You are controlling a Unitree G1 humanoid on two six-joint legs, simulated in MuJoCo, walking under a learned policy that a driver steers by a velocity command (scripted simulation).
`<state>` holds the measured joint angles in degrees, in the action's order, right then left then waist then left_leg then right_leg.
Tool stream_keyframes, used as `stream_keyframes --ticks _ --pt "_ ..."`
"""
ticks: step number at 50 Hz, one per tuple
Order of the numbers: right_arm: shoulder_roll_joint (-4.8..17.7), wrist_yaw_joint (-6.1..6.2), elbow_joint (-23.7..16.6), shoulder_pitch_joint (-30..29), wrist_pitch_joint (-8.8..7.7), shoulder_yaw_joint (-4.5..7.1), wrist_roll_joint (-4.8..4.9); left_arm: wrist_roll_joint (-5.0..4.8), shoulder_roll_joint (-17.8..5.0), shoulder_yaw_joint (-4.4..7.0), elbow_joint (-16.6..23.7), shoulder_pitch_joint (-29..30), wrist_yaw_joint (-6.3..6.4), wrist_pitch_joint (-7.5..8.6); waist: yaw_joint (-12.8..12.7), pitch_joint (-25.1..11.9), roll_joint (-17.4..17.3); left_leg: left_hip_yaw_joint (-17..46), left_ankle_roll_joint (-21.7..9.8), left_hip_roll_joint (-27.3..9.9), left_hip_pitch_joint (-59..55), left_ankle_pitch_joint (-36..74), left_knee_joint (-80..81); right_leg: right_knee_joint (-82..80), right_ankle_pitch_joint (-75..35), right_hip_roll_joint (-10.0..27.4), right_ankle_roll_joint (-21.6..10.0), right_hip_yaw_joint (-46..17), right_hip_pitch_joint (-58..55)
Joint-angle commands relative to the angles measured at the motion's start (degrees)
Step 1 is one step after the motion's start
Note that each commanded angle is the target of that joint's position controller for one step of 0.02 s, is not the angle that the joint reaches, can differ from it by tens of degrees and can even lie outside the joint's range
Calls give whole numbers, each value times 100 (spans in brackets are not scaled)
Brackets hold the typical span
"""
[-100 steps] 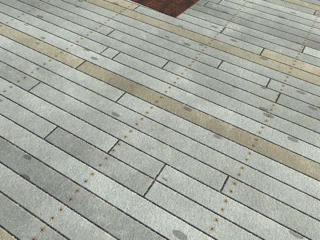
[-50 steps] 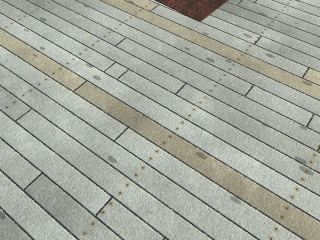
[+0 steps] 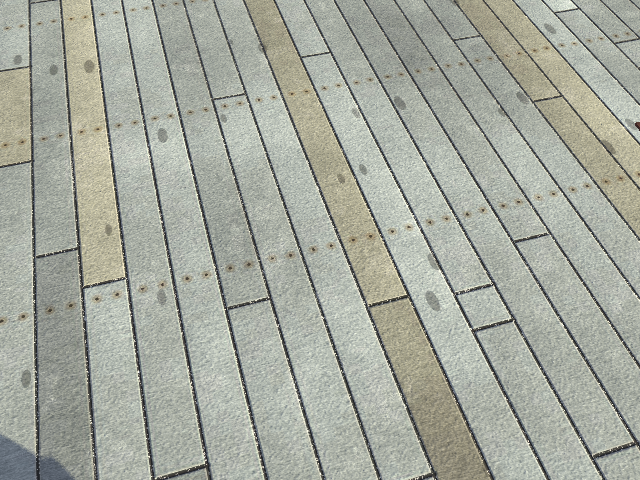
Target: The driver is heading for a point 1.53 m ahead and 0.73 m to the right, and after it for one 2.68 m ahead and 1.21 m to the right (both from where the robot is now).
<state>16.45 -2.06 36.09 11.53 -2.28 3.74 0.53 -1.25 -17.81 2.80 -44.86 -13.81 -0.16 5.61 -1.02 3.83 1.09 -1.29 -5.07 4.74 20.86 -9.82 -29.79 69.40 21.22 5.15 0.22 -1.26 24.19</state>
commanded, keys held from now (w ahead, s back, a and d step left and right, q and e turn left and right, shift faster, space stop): w+e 1.00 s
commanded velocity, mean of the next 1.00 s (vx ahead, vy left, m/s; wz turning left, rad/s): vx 0.50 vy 0.00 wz -0.41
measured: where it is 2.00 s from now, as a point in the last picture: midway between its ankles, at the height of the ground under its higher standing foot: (522, 272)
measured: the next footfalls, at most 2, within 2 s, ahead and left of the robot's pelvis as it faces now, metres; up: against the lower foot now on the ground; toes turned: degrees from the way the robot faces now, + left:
right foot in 0.42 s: +0.40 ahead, -0.18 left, +0.00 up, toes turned -12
left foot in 0.88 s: +0.71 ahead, -0.06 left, +0.00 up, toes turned -31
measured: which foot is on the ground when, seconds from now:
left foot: down 0.00-0.40, up 0.42-0.86, down 0.88-1.00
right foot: up 0.00-0.40, down 0.42-0.90, up 0.92-1.00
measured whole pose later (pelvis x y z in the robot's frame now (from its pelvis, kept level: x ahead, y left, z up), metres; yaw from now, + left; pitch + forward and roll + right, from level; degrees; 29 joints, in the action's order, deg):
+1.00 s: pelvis +0.58 -0.11 +0.00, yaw -31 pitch +2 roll +1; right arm 15.4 -0.4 39.2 9.4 -6.0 2.8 -0.5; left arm -1.4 -17.8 3.4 -40.5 -19.4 0.5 1.2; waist -1.0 0.2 2.3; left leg -0.6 -1.3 1.5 20.5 -10.5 -29.6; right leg 66.9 24.1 -2.5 -0.9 -5.9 22.8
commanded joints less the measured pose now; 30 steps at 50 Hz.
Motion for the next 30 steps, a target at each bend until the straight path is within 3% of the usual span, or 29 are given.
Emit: stream_keyframes --ticks 1,5,10,15,16,18,19,20,21,22,23,24,25,26,27,30 --pt "556 38 -249 93 -216 138 -90 28 -637 154 235 -355 -12 -18 -19 -804 -470 1806 -1128 -1700 -1321 1490 1656 -184 -508 444 70 -253 1036" --pt "664 103 95 291 -344 153 -111 48 -378 95 293 68 15 -187 74 -363 -340 870 -948 -1561 -1076 1745 2041 -1056 -1490 421 227 -255 1466" --pt "741 169 338 428 -365 146 -118 -5 -200 38 458 762 -104 -121 409 -80 -373 114 -592 -1484 -1346 1316 2283 -2736 -2996 103 105 -164 1348" --pt "820 211 658 756 -229 197 -33 6 -139 -1 804 1314 -303 -102 617 150 -299 -110 -497 -1879 -2496 1828 1958 -3482 -2518 -56 -161 -7 1822" --pt "852 232 688 760 -180 212 -14 18 -152 4 875 1346 -347 -100 587 127 -328 -149 -447 -1943 -2708 2247 1773 -3544 -2206 -116 -241 87 1841" --pt "1013 300 664 619 -88 256 2 36 -290 70 947 1109 -392 -124 361 -169 -525 -322 -291 -1944 -2899 4087 1098 -3565 -1538 -413 -450 431 1315" --pt "1095 343 641 572 -38 275 1 46 -447 154 907 727 -383 -152 138 -485 -642 -417 -200 -1894 -2903 5085 474 -3514 -1258 -638 -575 612 737" --pt "1100 387 611 483 12 261 5 44 -693 296 751 -41 -346 -166 -305 -918 -578 -626 -36 -1718 -2579 5456 -601 -3740 -1414 -883 -756 702 -358" --pt "985 436 528 542 -15 193 -43 27 -1087 462 595 -959 -260 -199 -731 -1485 -203 -683 195 -1505 -1373 4208 -2173 -3856 -1732 -466 -1082 -137 -2112" --pt "206 316 274 1239 -173 -71 -208 -21 -1668 585 591 -1180 -220 -183 -230 -2182 1322 -442 621 -308 1311 -843 -4437 -4104 -907 1078 -2247 -3298 -4384" --pt "537 208 314 815 -389 -50 -105 -26 -1171 443 666 -1349 -208 -160 -586 -2805 903 738 561 -79 2099 -2278 -5125 -4943 -361 1351 -2408 -4688 -4932" --pt "821 126 115 262 -519 27 135 33 -921 364 667 -1124 -178 -157 -667 -1987 619 869 438 -432 2590 -1842 -5123 -5088 -411 1203 -2072 -3809 -4440" --pt "764 128 19 3 -593 -18 121 31 -840 337 742 -757 -155 -158 -481 -1411 82 781 376 -688 2523 -1389 -4651 -5135 -772 987 -1883 -3164 -3578" --pt "745 168 18 -162 -597 7 -35 34 -692 282 820 -384 -148 -181 -254 -888 -308 681 403 -862 2271 -1138 -4093 -5272 -1383 764 -1739 -2633 -2696" --pt "783 184 -8 -29 -548 45 -85 114 -635 250 917 -177 -120 -174 -16 -781 -20 719 470 -974 1839 -983 -3842 -5385 -1982 672 -1798 -2419 -2087" --pt "636 217 71 228 -367 25 -148 89 -646 255 961 29 -60 -162 228 -605 99 544 752 -1023 1413 -807 -3116 -5598 -2711 373 -1797 -1822 -1214"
